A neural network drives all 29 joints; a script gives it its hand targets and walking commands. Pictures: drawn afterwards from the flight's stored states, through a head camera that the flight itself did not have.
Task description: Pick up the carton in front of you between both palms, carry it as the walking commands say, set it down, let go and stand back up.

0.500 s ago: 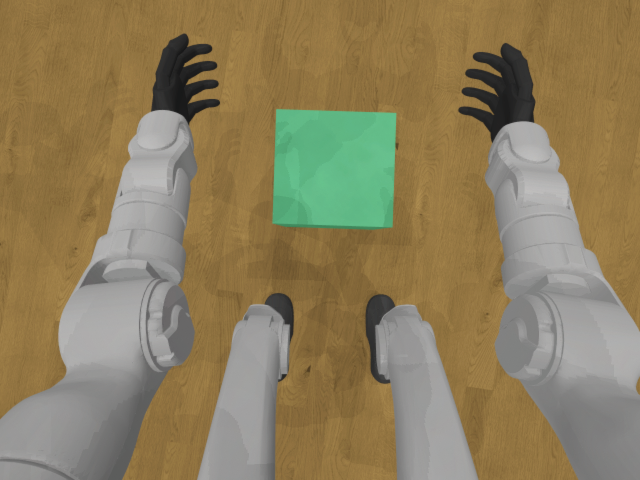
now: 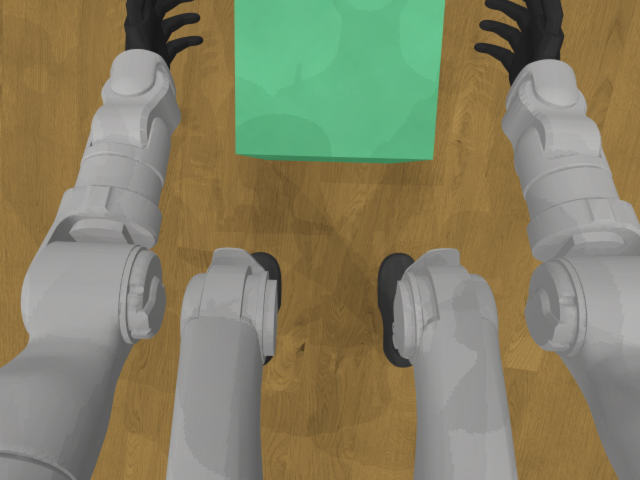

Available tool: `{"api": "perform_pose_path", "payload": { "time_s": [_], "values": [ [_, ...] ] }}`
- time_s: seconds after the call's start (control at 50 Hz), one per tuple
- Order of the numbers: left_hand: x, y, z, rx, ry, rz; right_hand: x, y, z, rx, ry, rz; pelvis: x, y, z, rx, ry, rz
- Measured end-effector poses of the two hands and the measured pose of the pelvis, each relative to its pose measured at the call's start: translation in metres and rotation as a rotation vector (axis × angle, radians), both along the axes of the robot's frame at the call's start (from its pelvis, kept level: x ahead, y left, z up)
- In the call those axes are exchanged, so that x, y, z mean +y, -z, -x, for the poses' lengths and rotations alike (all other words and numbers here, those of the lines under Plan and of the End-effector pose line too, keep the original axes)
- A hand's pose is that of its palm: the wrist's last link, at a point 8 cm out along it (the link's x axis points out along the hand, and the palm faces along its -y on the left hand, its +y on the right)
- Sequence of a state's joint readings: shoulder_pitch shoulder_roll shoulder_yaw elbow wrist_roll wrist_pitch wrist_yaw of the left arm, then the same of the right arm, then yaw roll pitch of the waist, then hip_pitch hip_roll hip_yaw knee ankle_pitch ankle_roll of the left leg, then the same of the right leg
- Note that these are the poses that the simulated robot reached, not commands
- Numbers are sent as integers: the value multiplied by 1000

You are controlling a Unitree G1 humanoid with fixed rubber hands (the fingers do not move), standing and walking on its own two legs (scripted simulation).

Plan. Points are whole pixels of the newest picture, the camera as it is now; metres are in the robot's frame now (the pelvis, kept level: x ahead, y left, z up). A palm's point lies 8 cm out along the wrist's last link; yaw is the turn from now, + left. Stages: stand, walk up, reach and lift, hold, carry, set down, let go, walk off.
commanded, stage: reach and lift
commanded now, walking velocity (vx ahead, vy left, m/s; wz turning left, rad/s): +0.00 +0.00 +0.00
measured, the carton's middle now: (333, 83) +0.52 +0.00 -0.29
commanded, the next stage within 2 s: none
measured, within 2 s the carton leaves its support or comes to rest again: leaves its support in 1.02 s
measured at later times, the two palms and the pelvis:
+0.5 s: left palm (184, 60) +0.53 +0.18 -0.22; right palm (489, 74) +0.51 -0.18 -0.22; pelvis +0.00 +0.00 -0.05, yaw -1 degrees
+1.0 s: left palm (204, 54) +0.53 +0.15 -0.22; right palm (467, 63) +0.52 -0.15 -0.21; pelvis +0.00 +0.00 -0.05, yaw +0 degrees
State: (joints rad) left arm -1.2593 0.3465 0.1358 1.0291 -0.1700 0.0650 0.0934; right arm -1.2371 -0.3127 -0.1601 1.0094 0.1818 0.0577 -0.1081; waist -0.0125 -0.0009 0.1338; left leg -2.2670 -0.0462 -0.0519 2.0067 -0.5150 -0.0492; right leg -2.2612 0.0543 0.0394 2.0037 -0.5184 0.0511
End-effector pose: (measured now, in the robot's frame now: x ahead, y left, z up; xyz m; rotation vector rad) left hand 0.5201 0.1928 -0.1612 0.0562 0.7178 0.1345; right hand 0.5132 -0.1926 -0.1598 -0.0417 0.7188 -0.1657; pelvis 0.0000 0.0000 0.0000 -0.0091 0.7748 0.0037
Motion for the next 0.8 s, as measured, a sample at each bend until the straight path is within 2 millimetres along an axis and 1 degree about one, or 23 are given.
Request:
{"api": "perform_pose_path", "payload": {
  "time_s": [0.14, 0.18, 0.22, 0.28, 0.4, 0.58, 0.66, 0.72, 0.8],
  "values": [
    [-4, 47, -1, 26, 1, 1, 7, 49, -3, 26, -12, -3, 0, 28, 9, -67, 0, -2],
    [-5, 56, -2, 24, -1, 9, 9, 59, -2, 36, -18, 4, -1, 34, 8, -95, 0, -2],
    [-5, 63, -2, 28, 0, 8, 11, 64, -2, 40, -18, 2, -1, 38, 6, -110, 2, -2],
    [-5, 67, -5, 26, 7, 1, 13, 66, -5, 32, -16, -2, 0, 43, 1, -114, 1, 1],
    [-9, 63, -12, 0, 29, 7, 16, 64, -6, 15, -14, 0, 2, 47, -4, -105, 2, 5],
    [-15, 62, -5, 15, 37, 16, 21, 60, 0, 20, -16, -7, 5, 44, -1, -93, 0, 9],
    [-21, 62, -5, 11, 48, 23, 28, 58, -3, 9, -30, -14, 6, 43, 2, -95, 0, 8],
    [-35, 62, -6, 8, 80, 40, 41, 57, -6, 4, -55, -34, 6, 41, 3, -97, 1, 8],
    [-38, 60, -6, 18, 53, 24, 45, 57, -7, 8, -16, -29, 5, 39, 4, -96, 1, 9]
  ]
}}
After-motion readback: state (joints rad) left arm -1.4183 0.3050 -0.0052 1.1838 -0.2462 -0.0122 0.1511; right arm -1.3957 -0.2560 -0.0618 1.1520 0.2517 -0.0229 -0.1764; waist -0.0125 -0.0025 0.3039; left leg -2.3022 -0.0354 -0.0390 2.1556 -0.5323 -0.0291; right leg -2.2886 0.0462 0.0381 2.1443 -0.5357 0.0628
